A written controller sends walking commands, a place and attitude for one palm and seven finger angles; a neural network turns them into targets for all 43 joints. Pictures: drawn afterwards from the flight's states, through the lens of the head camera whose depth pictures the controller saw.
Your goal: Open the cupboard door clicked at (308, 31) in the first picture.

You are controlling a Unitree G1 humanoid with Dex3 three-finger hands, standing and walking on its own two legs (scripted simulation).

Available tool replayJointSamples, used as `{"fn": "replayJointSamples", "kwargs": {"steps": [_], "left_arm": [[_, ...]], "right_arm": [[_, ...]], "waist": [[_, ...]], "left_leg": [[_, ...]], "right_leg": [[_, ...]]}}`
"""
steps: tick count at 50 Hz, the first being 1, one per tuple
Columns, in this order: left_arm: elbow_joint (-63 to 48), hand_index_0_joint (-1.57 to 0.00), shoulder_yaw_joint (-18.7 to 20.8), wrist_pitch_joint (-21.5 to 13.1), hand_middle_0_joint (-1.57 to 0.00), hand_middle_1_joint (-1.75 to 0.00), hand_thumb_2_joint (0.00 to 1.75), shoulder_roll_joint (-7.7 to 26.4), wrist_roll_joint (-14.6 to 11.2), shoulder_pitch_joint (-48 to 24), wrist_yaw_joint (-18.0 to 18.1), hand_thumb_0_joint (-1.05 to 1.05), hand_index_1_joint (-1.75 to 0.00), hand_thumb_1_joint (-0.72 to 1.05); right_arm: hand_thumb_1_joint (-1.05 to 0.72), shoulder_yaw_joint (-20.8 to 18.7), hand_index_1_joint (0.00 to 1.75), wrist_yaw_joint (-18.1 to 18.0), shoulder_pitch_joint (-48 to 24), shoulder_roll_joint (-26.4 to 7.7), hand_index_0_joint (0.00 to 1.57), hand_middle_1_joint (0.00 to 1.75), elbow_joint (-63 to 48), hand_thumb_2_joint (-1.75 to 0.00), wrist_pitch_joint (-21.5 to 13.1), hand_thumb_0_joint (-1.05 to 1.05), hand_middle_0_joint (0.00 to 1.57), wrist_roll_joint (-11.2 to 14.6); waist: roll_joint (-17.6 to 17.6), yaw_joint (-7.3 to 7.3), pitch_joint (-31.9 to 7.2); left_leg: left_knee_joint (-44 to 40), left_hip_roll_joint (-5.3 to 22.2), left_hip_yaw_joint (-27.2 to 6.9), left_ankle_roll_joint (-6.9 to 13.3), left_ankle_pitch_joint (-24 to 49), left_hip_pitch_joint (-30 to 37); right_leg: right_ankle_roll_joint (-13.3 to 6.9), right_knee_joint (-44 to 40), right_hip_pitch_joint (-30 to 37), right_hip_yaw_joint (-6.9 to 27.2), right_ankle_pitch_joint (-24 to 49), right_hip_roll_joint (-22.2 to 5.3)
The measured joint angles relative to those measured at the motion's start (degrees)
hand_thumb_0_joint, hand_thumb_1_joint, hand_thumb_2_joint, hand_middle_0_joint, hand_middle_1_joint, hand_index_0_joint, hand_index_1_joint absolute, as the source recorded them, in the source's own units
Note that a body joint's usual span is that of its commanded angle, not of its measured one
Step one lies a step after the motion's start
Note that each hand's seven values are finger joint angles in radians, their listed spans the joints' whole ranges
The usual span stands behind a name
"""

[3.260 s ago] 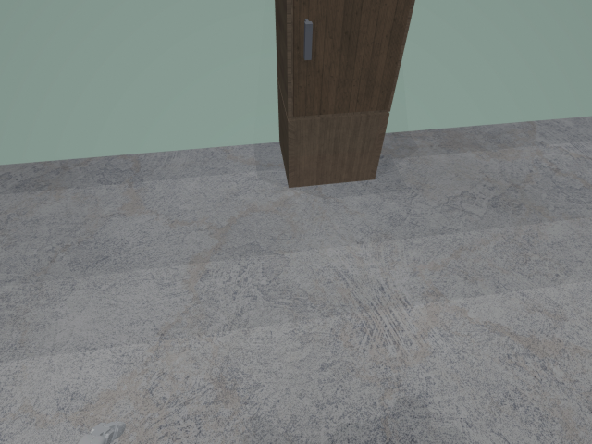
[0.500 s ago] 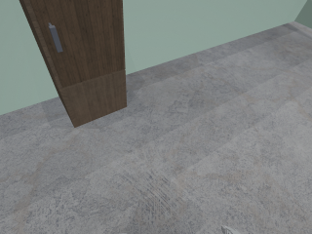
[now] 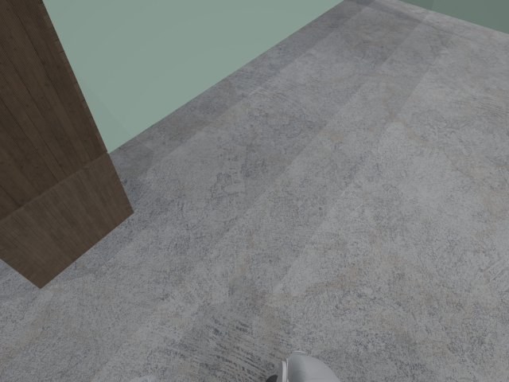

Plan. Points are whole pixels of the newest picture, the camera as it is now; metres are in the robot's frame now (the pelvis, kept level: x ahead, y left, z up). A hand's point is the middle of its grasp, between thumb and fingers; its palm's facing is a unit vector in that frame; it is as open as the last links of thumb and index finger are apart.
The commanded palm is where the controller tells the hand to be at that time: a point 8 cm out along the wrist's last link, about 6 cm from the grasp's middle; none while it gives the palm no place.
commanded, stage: walk to a spot facing it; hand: left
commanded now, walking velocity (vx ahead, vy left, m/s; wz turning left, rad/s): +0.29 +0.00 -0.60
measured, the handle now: out of the picture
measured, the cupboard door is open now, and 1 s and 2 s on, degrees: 0 0 0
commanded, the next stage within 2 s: none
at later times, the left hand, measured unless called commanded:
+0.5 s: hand (133, 327) +0.24 +0.22 -0.16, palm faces -0.16 -0.95 -0.26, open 7.3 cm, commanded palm none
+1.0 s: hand (207, 211) +0.50 +0.11 -0.14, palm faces -0.58 -0.75 -0.31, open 7.4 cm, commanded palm none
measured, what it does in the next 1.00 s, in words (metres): walks ahead, turning right: right foot, then left foot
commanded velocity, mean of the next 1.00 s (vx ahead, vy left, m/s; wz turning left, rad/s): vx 0.08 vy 0.00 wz -0.60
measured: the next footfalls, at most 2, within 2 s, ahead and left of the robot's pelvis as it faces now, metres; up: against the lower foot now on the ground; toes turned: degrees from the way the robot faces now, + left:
right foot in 0.10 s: +0.13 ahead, -0.06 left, +0.00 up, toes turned -12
left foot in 0.54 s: +0.40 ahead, +0.11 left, +0.00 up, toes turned -12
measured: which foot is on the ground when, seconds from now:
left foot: down 0.00-0.10, up 0.12-0.52, down 0.54-0.98, up 1.00-1.00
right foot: up 0.00-0.08, down 0.10-0.54, up 0.56-0.96, down 0.98-1.00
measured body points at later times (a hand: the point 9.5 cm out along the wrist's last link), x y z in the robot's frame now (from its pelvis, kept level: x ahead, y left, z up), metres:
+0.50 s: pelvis +0.21 +0.02 +0.00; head +0.25 +0.01 +0.45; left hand +0.25 +0.27 -0.14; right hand +0.33 -0.25 -0.12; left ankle +0.36 +0.14 -0.71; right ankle +0.09 -0.05 -0.73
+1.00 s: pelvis +0.27 +0.01 -0.01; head +0.28 -0.04 +0.44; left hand +0.53 +0.15 -0.12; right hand +0.12 -0.22 -0.17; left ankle +0.36 +0.12 -0.72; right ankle +0.22 -0.07 -0.73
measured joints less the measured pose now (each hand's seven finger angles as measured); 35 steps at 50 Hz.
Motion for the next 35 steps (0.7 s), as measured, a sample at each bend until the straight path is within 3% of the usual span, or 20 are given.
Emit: {"fn": "replayJointSamples", "kwargs": {"steps": [3, 5, 6, 8, 10, 13, 16, 20, 25, 26, 27, 28, 30, 32, 35], "left_arm": [[-0.8, -0.19, -0.2, -1.3, -0.19, -0.30, 0.89, -0.3, 0.0, -0.3, 0.1, 0.00, -0.30, 0.91], [-1.4, -0.20, -0.5, -2.8, -0.19, -0.30, 0.89, -0.1, 0.1, 0.8, 0.0, 0.00, -0.30, 0.91], [-1.8, -0.20, -0.5, -3.8, -0.20, -0.30, 0.89, 0.1, -0.1, 1.6, 0.1, 0.00, -0.30, 0.91], [-1.7, -0.20, 0.2, -4.9, -0.20, -0.30, 0.89, 0.2, -1.3, 3.0, 1.2, 0.00, -0.30, 0.92], [-1.2, -0.20, 0.7, -5.3, -0.20, -0.30, 0.89, 1.3, -1.5, 5.1, 2.0, -0.02, -0.30, 0.93], [0.7, -0.20, 0.8, -5.5, -0.20, -0.30, 0.89, 2.9, -0.9, 8.4, 2.6, -0.02, -0.30, 0.94], [1.9, -0.20, 0.6, -5.5, -0.20, -0.30, 0.89, 3.2, -0.5, 10.8, 2.3, -0.01, -0.30, 0.93], [1.6, -0.20, 0.5, -5.6, -0.20, -0.30, 0.89, 3.0, -0.5, 12.5, 2.0, 0.00, -0.30, 0.92], [0.3, -0.20, 0.4, -4.7, -0.20, -0.30, 0.89, 3.2, -0.5, 13.7, 2.3, 0.00, -0.30, 0.91], [0.2, -0.20, 0.5, -4.4, -0.20, -0.30, 0.89, 3.3, -0.6, 14.2, 2.4, 0.00, -0.30, 0.91], [0.2, -0.20, 0.5, -4.0, -0.20, -0.30, 0.89, 3.4, -0.9, 14.8, 2.6, 0.00, -0.30, 0.91], [0.5, -0.20, 0.7, -3.5, -0.20, -0.30, 0.89, 4.0, -1.3, 14.3, 2.7, 0.00, -0.30, 0.91], [0.8, -0.20, 1.0, -2.7, -0.20, -0.30, 0.89, 4.9, -1.6, 12.9, 2.8, 0.00, -0.30, 0.91], [0.5, -0.20, 1.4, -1.8, -0.20, -0.30, 0.89, 5.5, -1.2, 11.7, 2.5, 0.00, -0.30, 0.91], [-1.1, -0.20, 1.9, -0.4, -0.20, -0.30, 0.89, 6.0, -0.7, 9.1, 1.4, 0.00, -0.30, 0.91]], "right_arm": [[-0.91, -0.2, 0.30, 0.5, 0.1, 0.6, 0.20, 0.30, 0.1, -0.89, 0.8, 0.00, 0.20, 0.2], [-0.91, -0.5, 0.30, 1.1, 0.8, 0.7, 0.20, 0.30, -0.6, -0.89, 1.4, 0.00, 0.20, 0.6], [-0.91, -0.7, 0.30, 1.3, 0.5, 0.5, 0.20, 0.30, -1.0, -0.89, 1.8, 0.00, 0.20, 1.0], [-0.91, -1.6, 0.30, 1.5, -3.4, -0.9, 0.20, 0.30, -1.9, -0.89, 2.9, 0.00, 0.20, 1.0], [-0.91, -2.4, 0.30, 1.4, -8.1, -2.5, 0.20, 0.30, -4.2, -0.89, 3.4, 0.01, 0.20, 0.7], [-0.92, -3.2, 0.30, 1.1, -15.7, -4.4, 0.20, 0.30, -8.5, -0.89, 3.2, 0.01, 0.20, 0.0], [-0.93, -3.8, 0.30, 1.4, -21.7, -6.7, 0.20, 0.30, -12.3, -0.89, 2.7, 0.01, 0.20, 0.0], [-0.93, -3.7, 0.30, 2.1, -27.7, -8.5, 0.19, 0.30, -15.1, -0.90, 2.4, 0.01, 0.20, 0.1], [-0.92, -2.4, 0.30, 2.2, -31.4, -8.5, 0.19, 0.30, -16.2, -0.90, 2.5, 0.00, 0.19, 0.4], [-0.92, -2.0, 0.30, 2.1, -31.4, -8.3, 0.19, 0.30, -16.2, -0.90, 2.4, 0.00, 0.20, 0.4], [-0.92, -1.5, 0.30, 2.0, -31.4, -8.0, 0.19, 0.30, -16.3, -0.90, 2.1, 0.00, 0.20, 0.3], [-0.92, -1.3, 0.30, 1.9, -31.5, -7.3, 0.19, 0.30, -16.3, -0.90, 1.8, 0.00, 0.20, 0.2], [-0.91, -0.2, 0.30, 2.1, -31.2, -6.1, 0.20, 0.30, -16.4, -0.90, 1.8, 0.00, 0.20, 0.2], [-0.91, 0.5, 0.30, 2.1, -30.0, -5.1, 0.20, 0.30, -16.3, -0.89, 2.2, 0.00, 0.20, 0.2], [-0.91, 0.3, 0.30, 1.8, -27.3, -4.5, 0.20, 0.30, -15.4, -0.89, 2.8, 0.00, 0.20, 0.1]], "waist": [[-0.2, 0.66, 0.4], [-1.2, 1.41, -0.4], [-1.6, 2.41, -1.1], [-0.3, 3.41, -0.3], [0.7, 3.44, -0.2], [1.0, 2.71, -0.9], [1.6, 2.83, -1.4], [1.7, 4.91, -0.9], [0.9, 7.98, 0.3], [0.6, 8.41, 0.2], [0.5, 8.67, -0.1], [-0.5, 8.67, 0.5], [-2.1, 9.05, 1.7], [-2.6, 8.62, 2.0], [-2.1, 7.16, 2.0]], "left_leg": [[7.7, 2.3, 2.0, -2.0, -2.2, -0.4], [22.1, 4.7, 1.2, -3.4, 0.5, -4.9], [33.5, 5.5, -1.7, -4.4, 0.8, -9.8], [51.5, 5.8, -11.6, -4.7, 0.0, -19.1], [57.6, 6.1, -18.3, -5.1, 3.0, -26.5], [54.6, 7.8, -23.0, -6.1, 5.5, -35.1], [47.0, 9.2, -24.5, -7.2, 8.2, -40.5], [34.8, 8.7, -24.1, -7.9, 12.4, -42.0], [19.5, 4.6, -21.7, -7.4, 13.8, -36.2], [15.4, 3.6, -20.8, -7.2, 15.7, -33.6], [12.4, 3.4, -19.9, -5.5, 19.2, -31.2], [13.8, 3.2, -18.9, -3.5, 18.4, -31.0], [16.6, 3.9, -16.7, -1.9, 14.5, -29.9], [16.2, 5.1, -14.8, -1.7, 12.6, -27.7], [13.7, 6.2, -13.2, -2.1, 13.0, -25.0]], "right_leg": [[-2.2, -5.9, 4.9, -2.8, -3.4, 2.7], [-5.0, -11.8, 10.8, -3.3, -1.8, 3.2], [-6.1, -12.1, 11.6, -2.1, -4.1, 3.3], [-6.1, -10.5, 13.0, -0.7, -7.6, 4.9], [-4.5, -12.8, 15.8, 0.9, -7.7, 6.0], [-4.2, -17.1, 19.1, 4.2, -6.6, 6.3], [-3.4, -20.0, 21.3, 7.1, -6.3, 5.6], [-1.7, -21.4, 23.1, 10.6, -7.3, 4.3], [0.6, -19.1, 24.6, 14.1, -11.4, 3.5], [1.0, -17.3, 24.6, 14.9, -12.8, 3.5], [1.5, -14.0, 23.7, 15.7, -14.2, 3.9], [2.0, -7.3, 21.5, 15.8, -15.9, 3.7], [3.4, 9.1, 15.7, 14.9, -20.1, 3.3], [4.8, 19.9, 10.6, 12.3, -19.7, 2.2], [5.9, 24.0, 5.6, 8.5, -16.0, -0.5]]}}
